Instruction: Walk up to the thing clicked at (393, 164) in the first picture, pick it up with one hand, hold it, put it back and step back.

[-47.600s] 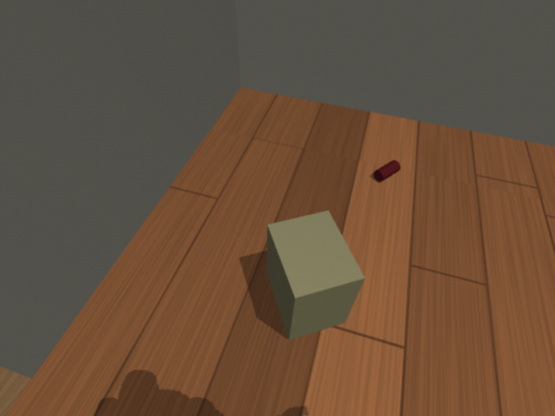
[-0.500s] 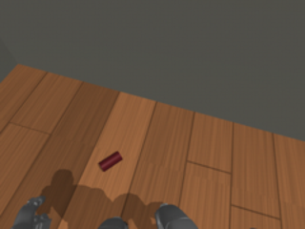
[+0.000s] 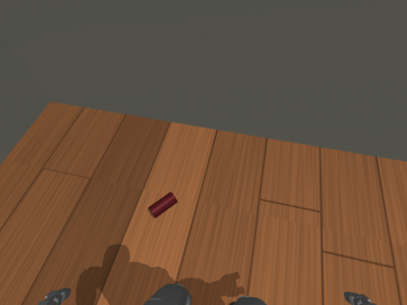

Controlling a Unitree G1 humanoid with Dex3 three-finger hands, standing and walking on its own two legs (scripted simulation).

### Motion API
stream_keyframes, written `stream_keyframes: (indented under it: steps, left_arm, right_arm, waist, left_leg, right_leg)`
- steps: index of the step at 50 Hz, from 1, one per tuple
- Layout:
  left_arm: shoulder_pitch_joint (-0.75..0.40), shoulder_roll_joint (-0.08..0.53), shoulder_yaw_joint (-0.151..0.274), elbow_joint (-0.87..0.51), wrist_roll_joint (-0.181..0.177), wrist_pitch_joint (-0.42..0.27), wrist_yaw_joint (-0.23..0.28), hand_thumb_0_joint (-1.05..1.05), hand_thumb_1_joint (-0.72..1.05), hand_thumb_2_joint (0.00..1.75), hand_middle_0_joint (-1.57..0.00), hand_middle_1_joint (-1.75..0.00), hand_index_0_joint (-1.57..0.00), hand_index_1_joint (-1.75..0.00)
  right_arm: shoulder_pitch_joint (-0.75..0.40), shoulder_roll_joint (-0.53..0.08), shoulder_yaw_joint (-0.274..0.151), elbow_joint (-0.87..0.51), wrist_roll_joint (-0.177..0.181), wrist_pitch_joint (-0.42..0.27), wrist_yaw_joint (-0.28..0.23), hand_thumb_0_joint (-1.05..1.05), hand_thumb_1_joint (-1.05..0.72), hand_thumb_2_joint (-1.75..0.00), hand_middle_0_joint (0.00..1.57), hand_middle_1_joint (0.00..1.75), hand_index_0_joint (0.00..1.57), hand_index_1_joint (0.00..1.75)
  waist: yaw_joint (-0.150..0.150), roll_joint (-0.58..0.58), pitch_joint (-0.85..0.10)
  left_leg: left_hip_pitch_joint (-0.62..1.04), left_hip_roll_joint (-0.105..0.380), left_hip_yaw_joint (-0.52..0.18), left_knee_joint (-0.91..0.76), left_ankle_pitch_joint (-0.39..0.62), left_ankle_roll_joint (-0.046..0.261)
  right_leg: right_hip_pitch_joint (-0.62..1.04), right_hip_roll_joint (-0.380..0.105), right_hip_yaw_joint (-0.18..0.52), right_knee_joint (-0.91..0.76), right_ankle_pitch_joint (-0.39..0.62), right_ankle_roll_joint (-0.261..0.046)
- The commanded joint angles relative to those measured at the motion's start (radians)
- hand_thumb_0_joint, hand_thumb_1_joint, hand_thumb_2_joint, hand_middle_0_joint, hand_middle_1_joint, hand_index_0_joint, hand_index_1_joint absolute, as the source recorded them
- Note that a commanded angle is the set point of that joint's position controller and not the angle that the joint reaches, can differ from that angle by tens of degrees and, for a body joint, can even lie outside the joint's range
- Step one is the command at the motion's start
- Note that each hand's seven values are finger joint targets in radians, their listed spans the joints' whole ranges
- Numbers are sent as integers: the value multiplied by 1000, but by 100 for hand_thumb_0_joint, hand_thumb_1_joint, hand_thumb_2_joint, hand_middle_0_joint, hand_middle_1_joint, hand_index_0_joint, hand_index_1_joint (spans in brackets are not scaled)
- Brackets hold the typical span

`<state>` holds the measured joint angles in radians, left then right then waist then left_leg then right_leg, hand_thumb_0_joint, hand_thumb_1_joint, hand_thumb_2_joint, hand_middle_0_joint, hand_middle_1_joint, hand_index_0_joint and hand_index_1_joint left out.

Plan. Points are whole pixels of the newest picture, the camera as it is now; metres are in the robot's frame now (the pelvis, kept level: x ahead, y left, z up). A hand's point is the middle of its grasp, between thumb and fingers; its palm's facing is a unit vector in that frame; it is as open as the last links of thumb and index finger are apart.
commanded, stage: step back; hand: left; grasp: from above
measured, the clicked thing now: (163, 204) +0.60 +0.23 -0.74
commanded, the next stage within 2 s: none
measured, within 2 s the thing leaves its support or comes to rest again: neither
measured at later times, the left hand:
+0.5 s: hand out of the picture -0.09 +0.28 -0.16, palm faces -0.02 -0.92 -0.38, open 7.4 cm
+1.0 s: hand out of the picture -0.21 +0.27 -0.15, palm faces +0.05 -0.91 -0.41, open 7.4 cm
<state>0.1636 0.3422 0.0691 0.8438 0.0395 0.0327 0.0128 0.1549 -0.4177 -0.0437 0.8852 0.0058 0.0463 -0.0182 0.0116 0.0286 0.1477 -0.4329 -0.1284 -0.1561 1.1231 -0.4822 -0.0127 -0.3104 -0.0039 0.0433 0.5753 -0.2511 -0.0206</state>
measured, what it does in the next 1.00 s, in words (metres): walks backwards: left foot, then right foot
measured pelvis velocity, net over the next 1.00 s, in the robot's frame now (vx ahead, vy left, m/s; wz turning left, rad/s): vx -0.34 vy -0.01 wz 0.06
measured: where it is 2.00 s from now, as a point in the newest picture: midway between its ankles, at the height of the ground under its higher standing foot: outside the picture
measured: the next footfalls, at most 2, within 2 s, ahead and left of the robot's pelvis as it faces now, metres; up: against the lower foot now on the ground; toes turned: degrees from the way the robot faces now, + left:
left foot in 0.14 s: -0.03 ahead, +0.12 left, +0.00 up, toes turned +0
right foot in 0.58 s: -0.19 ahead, -0.14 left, +0.00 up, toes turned +0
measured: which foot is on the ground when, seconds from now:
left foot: up 0.00-0.12, down 0.14-0.62, up 0.64-0.92, down 0.94-1.00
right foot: down 0.00-0.18, up 0.20-0.56, down 0.58-0.96, up 0.98-1.00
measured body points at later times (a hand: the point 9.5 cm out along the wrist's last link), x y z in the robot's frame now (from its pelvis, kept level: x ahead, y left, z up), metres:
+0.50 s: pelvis -0.16 +0.01 -0.01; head -0.10 +0.03 +0.44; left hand -0.09 +0.33 -0.14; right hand -0.02 -0.30 -0.10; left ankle -0.07 +0.12 -0.73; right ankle -0.21 -0.14 -0.69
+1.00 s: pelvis -0.34 -0.01 -0.02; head -0.28 +0.00 +0.43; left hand -0.21 +0.31 -0.12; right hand -0.27 -0.32 -0.14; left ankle -0.35 +0.10 -0.73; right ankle -0.24 -0.13 -0.72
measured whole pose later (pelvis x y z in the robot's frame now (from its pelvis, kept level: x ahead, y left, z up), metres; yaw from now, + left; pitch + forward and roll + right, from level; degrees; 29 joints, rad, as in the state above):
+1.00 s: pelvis -0.34 -0.01 -0.02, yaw +4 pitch -3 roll +3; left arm 0.07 0.40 0.08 0.77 0.02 0.06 0.03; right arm 0.23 -0.35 -0.04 0.90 -0.04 0.04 -0.01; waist 0.00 -0.08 0.21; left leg -0.24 -0.07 -0.01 0.64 -0.35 0.02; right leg -0.46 -0.07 0.03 0.78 -0.33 -0.01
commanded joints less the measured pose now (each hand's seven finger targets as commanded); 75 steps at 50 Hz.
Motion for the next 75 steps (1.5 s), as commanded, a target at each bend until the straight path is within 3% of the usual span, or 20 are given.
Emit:
stream_keyframes:
  steps: [1, 7, 10, 14, 22, 28, 30, 31, 32, 35, 42, 47, 49, 50, 53, 63, 65, 67, 70, 75]
  left_arm:
    - [40, 224, 71, -106, -2, -22, 29, 0, 90, 90, -20, -30, -20, -30]
    - [-28, 251, 57, -150, -29, 10, 15, 0, 90, 90, -20, -30, -20, -30]
    - [-103, 239, 70, -160, -21, 11, 33, 0, 90, 90, -20, -30, -20, -30]
    - [44, 232, 69, -88, -37, 14, 21, 0, 90, 90, -20, -30, -20, -30]
    - [48, 208, 61, -95, -23, -5, 11, 0, 90, 90, -20, -30, -20, -30]
    - [240, 222, 73, 16, -14, -12, -4, 0, 90, 90, -20, -30, -20, -30]
    - [184, 332, 105, -23, 13, -18, -7, 0, 90, 90, -20, -30, -20, -30]
    - [75, 433, 123, -77, 13, -12, -5, 0, 90, 90, -20, -30, -20, -30]
    - [-17, 425, 118, -111, 7, -19, 4, 0, 90, 90, -20, -30, -20, -30]
    - [-139, 280, 85, -127, 6, -23, 11, 0, 90, 90, -20, -30, -20, -30]
    - [32, 253, 82, -121, 10, -7, 29, 0, 90, 90, -20, -30, -20, -30]
    - [-17, 233, 54, -153, -18, 24, 19, 0, 90, 90, -20, -30, -20, -30]
    - [-60, 220, 56, -168, -33, 26, 25, 0, 90, 90, -20, -30, -20, -30]
    - [-106, 244, 65, -167, -24, 26, 33, 0, 90, 90, -20, -30, -20, -30]
    - [-28, 233, 66, -106, -37, 27, 18, 0, 90, 90, -20, -30, -20, -30]
    - [130, 194, 48, 23, -10, -55, 11, 0, 90, 90, -20, -30, -20, -30]
    - [115, 321, 82, 26, 15, -67, 14, 0, 90, 90, -20, -30, -20, -30]
    - [-73, 405, 89, -34, 14, -61, 16, 0, 90, 90, -20, -30, -20, -30]
    - [-99, 279, 61, -22, 6, -75, 13, 0, 90, 90, -20, -30, -20, -30]
    - [20, 300, 71, 18, 9, -72, -4, 0, 90, 90, -20, -30, -20, -30]
  right_arm:
    - [-7, -131, -34, -82, -5, -31, -17, 0, -90, -90, 20, 30, 20, 30]
    - [112, -165, -67, -48, -34, -42, -7, 0, -90, -90, 20, 30, 20, 30]
    - [33, -344, -103, -91, -49, -40, 6, 0, -90, -90, 20, 30, 20, 30]
    - [-110, -194, -64, -123, -48, -44, -7, 0, -90, -90, 20, 30, 20, 30]
    - [3, -198, -76, -129, -33, -38, -10, 0, -90, -90, 20, 30, 20, 30]
    - [-85, -234, -85, -161, -24, -2, 0, 0, -90, -90, 20, 30, 20, 30]
    - [-68, -140, -60, -174, -9, -3, 1, 0, -90, -90, 20, 30, 20, 30]
    - [-98, -158, -73, -177, -14, -2, -15, 0, -90, -90, 20, 30, 20, 30]
    - [-78, -207, -91, -158, -13, 1, -16, 0, -90, -90, 20, 30, 20, 30]
    - [36, -165, -73, -89, -5, -4, -6, 0, -90, -90, 20, 30, 20, 30]
    - [36, -131, -45, -107, -22, -31, -17, 0, -90, -90, 20, 30, 20, 30]
    - [162, -170, -76, -51, -41, -44, -14, 0, -90, -90, 20, 30, 20, 30]
    - [71, -343, -102, -91, -52, -32, -3, 0, -90, -90, 20, 30, 20, 30]
    - [49, -365, -107, -101, -51, -39, -8, 0, -90, -90, 20, 30, 20, 30]
    - [-45, -210, -61, -114, -58, -42, -17, 0, -90, -90, 20, 30, 20, 30]
    - [-18, -211, -67, -91, -36, -9, 4, 0, -90, -90, 20, 30, 20, 30]
    - [7, -102, -34, -114, -26, -12, 9, 0, -90, -90, 20, 30, 20, 30]
    - [-63, -196, -76, -91, -28, -12, -3, 0, -90, -90, 20, 30, 20, 30]
    - [-16, -153, -57, -43, -14, -30, 11, 0, -90, -90, 20, 30, 20, 30]
    - [-25, -125, -40, -37, -32, -67, 23, 0, -90, -90, 20, 30, 20, 30]
  waist:
    - [54, -188, -212]
    - [-19, -172, -247]
    - [-79, 209, -173]
    - [40, 83, -107]
    - [-46, 148, -192]
    - [27, 158, -255]
    - [24, -189, -154]
    - [59, -315, -97]
    - [25, -303, -24]
    - [-64, -167, -24]
    - [47, -253, -170]
    - [-3, -134, -256]
    - [-18, 186, -201]
    - [-53, 228, -163]
    - [25, 84, -134]
    - [15, 134, -248]
    - [2, -175, -192]
    - [17, -208, -52]
    - [-23, -130, -38]
    - [44, -227, -86]
  left_leg:
    - [-119, 52, 45, -219, -56, -20]
    - [256, 137, 78, -731, 347, 40]
    - [120, 540, -409, -801, 559, 325]
    - [176, 346, -70, -745, 580, 203]
    - [381, 387, -64, -672, 599, 281]
    - [138, 327, -29, -617, 300, 163]
    - [-175, 86, 49, -346, -8, 30]
    - [-93, 28, 30, -86, -115, -7]
    - [-5, 87, -36, 51, -84, -8]
    - [-13, -10, -15, 119, 53, 8]
    - [-89, 86, 73, -275, -62, -18]
    - [253, 154, 62, -762, 384, 41]
    - [205, 490, -326, -767, 595, 258]
    - [65, 570, -427, -801, 579, 346]
    - [144, 374, -83, -695, 723, 245]
    - [264, 298, 37, -478, 392, 170]
    - [-141, 124, 80, -310, 3, 54]
    - [97, 166, -27, -127, -46, 12]
    - [22, 85, 28, -162, 52, 17]
    - [54, 106, 145, -523, -9, -3]
  right_leg:
    - [393, -222, 194, -64, 546, -201]
    - [109, -164, 143, 73, 346, -92]
    - [-115, 106, 138, 548, -438, 7]
    - [-206, 133, 169, 717, -231, -5]
    - [-142, 60, 67, 384, -260, 67]
    - [197, 27, -48, -120, -37, -3]
    - [172, -223, 391, -240, -182, -111]
    - [-120, -423, 553, -335, -208, -270]
    - [-296, -454, 587, -380, -251, -291]
    - [-180, -206, 152, -230, 50, -153]
    - [290, -250, 162, -87, 350, -179]
    - [112, -176, 91, 139, 294, -72]
    - [-162, 68, 0, 443, -387, 6]
    - [-109, 38, 106, 595, -426, 10]
    - [-147, 90, 149, 706, -282, -1]
    - [159, 37, -56, -291, -22, 4]
    - [282, -193, 391, -253, -106, -75]
    - [-255, -414, 563, -346, -388, -254]
    - [-67, -214, 216, -222, -85, -159]
    - [122, -203, 205, -197, -132, -142]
